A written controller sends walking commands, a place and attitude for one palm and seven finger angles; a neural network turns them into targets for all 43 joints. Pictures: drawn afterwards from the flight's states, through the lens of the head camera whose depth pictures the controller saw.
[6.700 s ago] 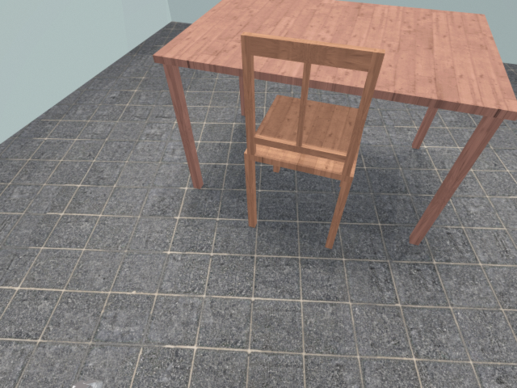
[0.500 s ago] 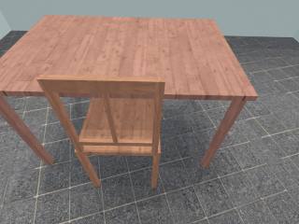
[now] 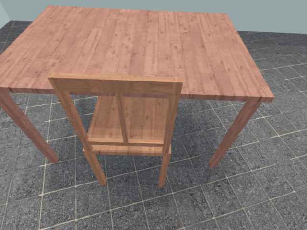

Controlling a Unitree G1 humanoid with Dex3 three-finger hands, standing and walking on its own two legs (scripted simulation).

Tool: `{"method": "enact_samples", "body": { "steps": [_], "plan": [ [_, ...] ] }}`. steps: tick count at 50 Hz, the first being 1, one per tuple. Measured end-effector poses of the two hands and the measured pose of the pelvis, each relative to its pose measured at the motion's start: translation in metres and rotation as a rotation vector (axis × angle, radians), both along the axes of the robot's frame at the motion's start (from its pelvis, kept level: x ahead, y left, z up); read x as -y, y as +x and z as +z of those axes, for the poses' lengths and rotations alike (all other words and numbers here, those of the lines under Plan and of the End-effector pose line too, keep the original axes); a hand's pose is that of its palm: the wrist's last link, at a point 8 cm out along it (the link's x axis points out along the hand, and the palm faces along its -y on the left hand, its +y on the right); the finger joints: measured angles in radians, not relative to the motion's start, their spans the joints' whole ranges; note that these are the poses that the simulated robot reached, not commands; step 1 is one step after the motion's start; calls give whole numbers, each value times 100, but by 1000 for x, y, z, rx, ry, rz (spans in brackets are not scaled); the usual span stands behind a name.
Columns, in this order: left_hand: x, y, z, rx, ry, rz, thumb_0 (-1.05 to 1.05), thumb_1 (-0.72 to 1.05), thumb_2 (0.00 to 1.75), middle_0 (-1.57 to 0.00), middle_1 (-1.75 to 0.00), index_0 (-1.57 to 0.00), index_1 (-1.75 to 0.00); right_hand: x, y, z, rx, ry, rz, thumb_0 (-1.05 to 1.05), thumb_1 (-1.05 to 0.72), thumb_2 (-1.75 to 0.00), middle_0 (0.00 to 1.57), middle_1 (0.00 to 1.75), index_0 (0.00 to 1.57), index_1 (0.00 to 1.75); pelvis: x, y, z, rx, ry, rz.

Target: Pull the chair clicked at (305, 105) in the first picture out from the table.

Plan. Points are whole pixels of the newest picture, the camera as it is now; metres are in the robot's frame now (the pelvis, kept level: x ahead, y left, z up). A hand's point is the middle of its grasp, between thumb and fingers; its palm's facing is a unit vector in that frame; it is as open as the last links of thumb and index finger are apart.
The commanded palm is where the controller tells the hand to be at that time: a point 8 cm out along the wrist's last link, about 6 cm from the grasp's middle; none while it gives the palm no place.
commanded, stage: look again from close up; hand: left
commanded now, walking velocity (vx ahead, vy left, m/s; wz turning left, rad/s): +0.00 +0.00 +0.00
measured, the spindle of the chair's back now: (122, 119) +0.49 +0.14 -0.07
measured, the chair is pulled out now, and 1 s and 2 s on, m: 0.00 0.00 0.00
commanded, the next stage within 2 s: shuffle to correct the standing spot in 0.12 s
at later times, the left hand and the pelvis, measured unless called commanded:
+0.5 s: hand out of the picture -0.01 +0.16 -0.18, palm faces -0.04 -0.98 -0.18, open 7.3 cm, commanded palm none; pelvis +0.01 -0.02 +0.00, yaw -2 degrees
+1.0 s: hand out of the picture +0.06 +0.11 -0.18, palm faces +0.09 -0.98 -0.18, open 7.3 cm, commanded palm none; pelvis +0.08 -0.05 -0.01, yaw +2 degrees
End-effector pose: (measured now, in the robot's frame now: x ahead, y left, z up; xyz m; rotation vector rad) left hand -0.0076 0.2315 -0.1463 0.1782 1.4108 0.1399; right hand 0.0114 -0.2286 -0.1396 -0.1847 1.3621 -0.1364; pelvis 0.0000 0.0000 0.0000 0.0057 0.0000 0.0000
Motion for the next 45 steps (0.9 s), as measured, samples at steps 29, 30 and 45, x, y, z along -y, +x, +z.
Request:
{"method": "enact_samples", "body": {
  "steps": [29,30,45],
  "plan": [
    [38,6,-3,-52,-13,15,0,91,90,-20,-30,-20,-30,29,-11,-13,-84,12,-54,0,-91,-90,20,30,20,30,34,23,-7,-20,8,-7],
    [42,8,-3,-42,-12,31,0,91,90,-20,-30,-20,-30,32,-10,-13,-105,14,-47,0,-91,-90,20,30,20,30,37,27,-7,-23,3,5],
    [87,16,-14,-169,-91,114,0,91,90,-20,-30,-20,-30,36,125,-9,69,-10,31,1,-94,-90,19,30,20,30,43,83,-11,-7,18,13]
  ]
}}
